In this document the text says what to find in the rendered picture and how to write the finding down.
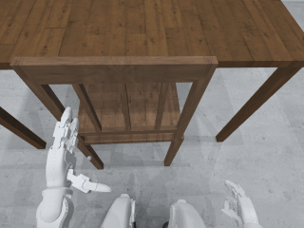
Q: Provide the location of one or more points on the left robot forearm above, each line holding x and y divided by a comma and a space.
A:
56, 209

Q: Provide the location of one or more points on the robot right hand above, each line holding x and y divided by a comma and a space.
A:
243, 209

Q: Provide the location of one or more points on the chair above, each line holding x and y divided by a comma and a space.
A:
123, 99

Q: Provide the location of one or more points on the left robot thigh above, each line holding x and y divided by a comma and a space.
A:
121, 213

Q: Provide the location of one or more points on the robot left hand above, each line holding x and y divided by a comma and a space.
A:
61, 156

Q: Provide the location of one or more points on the right robot thigh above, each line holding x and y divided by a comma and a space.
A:
184, 215

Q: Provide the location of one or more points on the table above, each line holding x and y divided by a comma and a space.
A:
240, 33

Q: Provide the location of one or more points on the robot thigh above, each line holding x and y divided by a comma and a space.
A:
121, 213
184, 215

